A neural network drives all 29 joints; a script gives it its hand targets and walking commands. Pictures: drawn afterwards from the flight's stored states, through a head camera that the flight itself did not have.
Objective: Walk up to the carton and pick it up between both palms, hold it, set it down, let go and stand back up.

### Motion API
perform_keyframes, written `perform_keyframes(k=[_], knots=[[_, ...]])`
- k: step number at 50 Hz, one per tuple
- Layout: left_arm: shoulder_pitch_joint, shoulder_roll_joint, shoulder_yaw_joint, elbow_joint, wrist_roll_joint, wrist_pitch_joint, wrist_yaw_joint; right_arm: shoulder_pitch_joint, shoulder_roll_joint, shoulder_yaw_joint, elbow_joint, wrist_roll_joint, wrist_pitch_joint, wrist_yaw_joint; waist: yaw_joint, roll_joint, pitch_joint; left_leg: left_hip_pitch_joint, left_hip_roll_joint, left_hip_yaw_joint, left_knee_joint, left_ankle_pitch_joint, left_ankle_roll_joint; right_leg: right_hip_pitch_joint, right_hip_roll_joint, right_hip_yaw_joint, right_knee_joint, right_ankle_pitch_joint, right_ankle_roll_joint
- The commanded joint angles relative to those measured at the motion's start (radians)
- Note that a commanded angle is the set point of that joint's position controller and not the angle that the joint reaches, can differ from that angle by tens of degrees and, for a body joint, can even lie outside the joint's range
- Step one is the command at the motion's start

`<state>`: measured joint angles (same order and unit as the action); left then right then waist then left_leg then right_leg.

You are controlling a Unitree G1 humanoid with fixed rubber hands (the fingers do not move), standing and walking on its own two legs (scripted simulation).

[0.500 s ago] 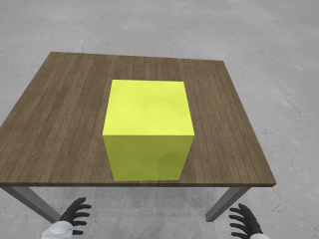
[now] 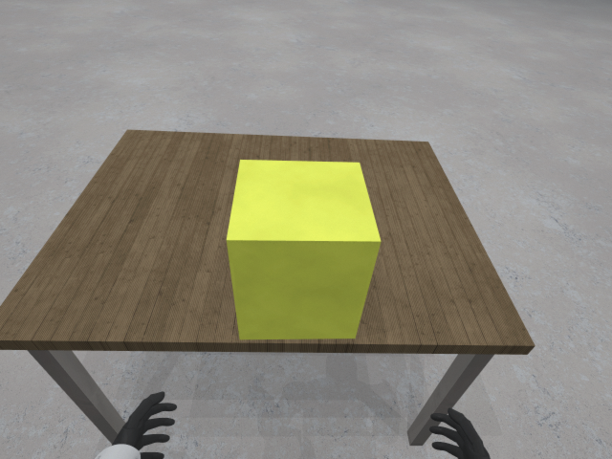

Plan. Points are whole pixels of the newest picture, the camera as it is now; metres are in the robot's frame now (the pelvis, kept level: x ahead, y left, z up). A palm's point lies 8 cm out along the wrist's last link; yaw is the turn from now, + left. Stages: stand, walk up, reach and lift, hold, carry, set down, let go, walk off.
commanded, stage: let go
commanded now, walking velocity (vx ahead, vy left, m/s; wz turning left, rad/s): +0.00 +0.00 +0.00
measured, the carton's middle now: (299, 251) +0.47 +0.03 +0.00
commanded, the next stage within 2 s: stand in 0.06 s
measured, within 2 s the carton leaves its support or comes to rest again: neither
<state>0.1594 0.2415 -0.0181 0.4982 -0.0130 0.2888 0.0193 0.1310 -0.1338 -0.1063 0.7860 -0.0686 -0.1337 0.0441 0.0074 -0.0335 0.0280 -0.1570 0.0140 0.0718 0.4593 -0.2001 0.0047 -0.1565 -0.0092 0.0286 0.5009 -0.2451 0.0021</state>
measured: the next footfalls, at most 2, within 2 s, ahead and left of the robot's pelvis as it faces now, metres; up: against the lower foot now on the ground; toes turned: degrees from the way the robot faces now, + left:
none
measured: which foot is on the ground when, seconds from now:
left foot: down 0.00-1.00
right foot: down 0.00-1.00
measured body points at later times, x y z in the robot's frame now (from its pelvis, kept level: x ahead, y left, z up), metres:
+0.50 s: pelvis +0.05 +0.01 +0.00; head +0.04 +0.02 +0.45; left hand +0.08 +0.25 -0.14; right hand +0.10 -0.22 -0.14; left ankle +0.04 +0.12 -0.74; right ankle +0.02 -0.12 -0.74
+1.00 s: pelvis +0.07 +0.03 +0.00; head +0.06 +0.03 +0.45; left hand +0.02 +0.24 -0.16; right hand +0.06 -0.19 -0.16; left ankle +0.04 +0.12 -0.74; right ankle +0.03 -0.12 -0.74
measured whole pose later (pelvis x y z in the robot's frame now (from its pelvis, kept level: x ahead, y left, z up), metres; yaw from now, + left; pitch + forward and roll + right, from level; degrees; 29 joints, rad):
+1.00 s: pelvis +0.07 +0.03 +0.00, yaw +5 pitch -1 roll -1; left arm 0.37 0.13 0.02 1.09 0.01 -0.01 0.05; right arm 0.36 -0.12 -0.02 1.10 -0.02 -0.02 -0.04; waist 0.00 0.00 0.00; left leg -0.18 -0.03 -0.01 0.49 -0.29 0.04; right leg -0.09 -0.05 -0.04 0.41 -0.30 0.05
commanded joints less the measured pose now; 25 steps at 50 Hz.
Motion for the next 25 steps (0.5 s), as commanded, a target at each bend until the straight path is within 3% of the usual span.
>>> perform_keyframes(k=[1,2,3,4,5,6,7,8,10,11,13,14,15,16,17,18,20,22,23,24,25], knots=[[-0.11,0.064,0.038,-0.131,0.02,0.001,0.002,-0.125,-0.101,-0.014,-0.108,0.0,-0.024,-0.009,0.002,0.067,0.04,-0.026,0.016,0.001,-0.181,-0.207,-0.014,-0.058,0.008,-0.032,-0.146,-0.208,-0.034],[-0.136,0.065,0.034,-0.083,0.029,0.022,-0.002,-0.148,-0.092,-0.012,-0.061,0.008,-0.006,-0.009,-0.009,0.082,0.059,-0.039,0.027,-0.01,-0.203,-0.203,-0.014,-0.061,0.01,-0.037,-0.149,-0.189,-0.039],[-0.143,0.074,0.038,-0.171,0.025,-0.008,0.006,-0.163,-0.116,-0.033,-0.129,0.021,-0.034,-0.009,0.004,0.104,0.011,-0.051,0.023,-0.005,-0.202,-0.191,-0.009,-0.022,0.029,-0.045,-0.127,-0.155,-0.032],[0.066,0.093,0.064,0.0,0.064,-0.189,-0.008,0.026,-0.144,0.013,-0.026,0.021,0.059,-0.023,0.032,0.141,0.097,-0.237,0.12,-0.197,-0.217,-0.346,0.043,-0.032,0.001,-0.032,-0.088,-0.079,-0.001],[0.156,0.102,0.067,0.061,0.071,-0.264,-0.018,0.11,-0.175,0.009,-0.003,0.029,0.101,-0.034,0.016,0.13,0.15,-0.372,0.154,-0.244,-0.275,-0.491,0.063,0.036,-0.007,-0.011,-0.041,-0.12,0.01],[0.175,0.105,0.073,0.089,0.076,-0.302,-0.024,0.112,-0.172,0.01,-0.001,0.043,0.116,-0.034,0.024,0.049,0.113,-0.354,0.146,-0.239,-0.252,-0.477,0.062,0.048,-0.009,-0.013,-0.054,-0.092,0.016],[0.171,0.048,0.065,0.097,0.068,-0.326,-0.028,0.095,-0.182,0.004,-0.004,0.042,0.115,-0.028,0.032,0.078,0.074,-0.284,0.122,-0.224,-0.222,-0.383,0.046,0.038,-0.036,0.024,-0.108,-0.037,0.007],[0.135,0.033,0.056,0.087,0.066,-0.348,-0.026,0.079,-0.165,0.007,-0.01,0.053,0.109,-0.027,0.024,0.031,0.004,-0.217,0.095,-0.194,-0.169,-0.27,0.041,0.012,-0.058,0.05,-0.134,-0.015,-0.002],[0.103,0.046,0.062,0.093,0.049,-0.362,-0.022,0.074,-0.143,0.01,0.004,0.048,0.096,-0.015,0.007,0.041,-0.03,-0.185,0.059,-0.176,-0.113,-0.213,0.038,-0.031,-0.078,0.075,-0.165,-0.093,-0.008],[0.06,0.071,0.064,0.084,0.048,-0.364,-0.02,0.097,-0.137,0.011,0.012,0.051,0.091,-0.009,-0.014,-0.014,-0.049,-0.144,0.046,-0.157,-0.072,-0.174,0.035,-0.07,-0.091,0.097,-0.19,-0.131,-0.014],[0.076,0.026,0.061,0.117,0.035,-0.378,-0.017,0.111,-0.134,0.015,0.036,0.046,0.077,-0.003,-0.018,0.011,-0.104,-0.072,0.071,-0.177,-0.059,-0.011,0.05,-0.051,-0.081,0.061,-0.165,0.021,-0.023],[0.087,0.007,0.061,0.135,0.034,-0.383,-0.016,0.125,-0.146,0.011,0.053,0.048,0.079,-0.007,-0.016,0.056,-0.138,-0.059,0.072,-0.178,-0.058,-0.014,0.052,-0.027,-0.076,0.046,-0.159,0.043,-0.021],[0.117,0.02,0.066,0.158,0.038,-0.384,-0.008,0.131,-0.127,0.017,0.073,0.047,0.08,-0.011,-0.015,0.071,-0.11,-0.048,0.075,-0.175,-0.05,0.065,0.049,-0.029,-0.085,0.045,-0.158,0.091,-0.019],[0.15,0.021,0.07,0.191,0.035,-0.38,-0.006,0.17,-0.131,0.012,0.086,0.045,0.079,-0.009,-0.028,0.007,-0.111,-0.054,0.073,-0.182,-0.053,0.081,0.043,-0.008,-0.076,0.033,-0.153,0.089,-0.019],[0.16,0.037,0.076,0.197,0.035,-0.379,-0.002,0.16,-0.129,0.02,0.096,0.046,0.08,-0.015,-0.012,0.082,-0.085,-0.055,0.073,-0.186,-0.051,0.139,0.053,-0.011,-0.078,0.027,-0.154,0.127,-0.021],[0.217,0.04,0.078,0.227,0.042,-0.378,0.004,0.176,-0.142,0.018,0.115,0.043,0.081,-0.02,-0.003,0.092,-0.084,-0.049,0.075,-0.182,-0.05,0.168,0.052,0.004,-0.082,0.022,-0.152,0.147,-0.019],[0.184,0.016,0.072,0.264,0.039,-0.372,0.01,0.228,-0.14,0.015,0.147,0.045,0.09,-0.033,-0.024,0.034,0.022,-0.068,0.076,-0.178,-0.051,0.211,0.049,-0.048,-0.078,0.014,-0.167,0.162,-0.015],[0.214,0.019,0.076,0.302,0.028,-0.367,0.013,0.238,-0.142,0.02,0.16,0.046,0.092,-0.038,-0.022,0.041,-0.038,-0.068,0.071,-0.186,-0.046,0.224,0.054,0.008,-0.082,0.004,-0.159,0.173,-0.015],[0.245,0.02,0.08,0.323,0.029,-0.365,0.017,0.233,-0.129,0.024,0.182,0.041,0.093,-0.042,-0.006,0.048,-0.001,-0.063,0.076,-0.187,-0.053,0.215,0.051,-0.005,-0.085,-0.003,-0.163,0.16,-0.011],[0.28,0.019,0.081,0.344,0.023,-0.362,0.017,0.225,-0.144,0.02,0.184,0.044,0.089,-0.042,0.01,0.092,-0.022,-0.044,0.075,-0.181,-0.047,0.264,0.059,0.009,-0.083,0.003,-0.162,0.2,-0.015],[0.243,0.042,0.083,0.359,0.027,-0.36,0.02,0.206,-0.124,0.027,0.188,0.049,0.088,-0.046,-0.002,0.049,-0.017,-0.049,0.074,-0.183,-0.056,0.264,0.054,0.023,-0.084,-0.003,-0.156,0.208,-0.009]])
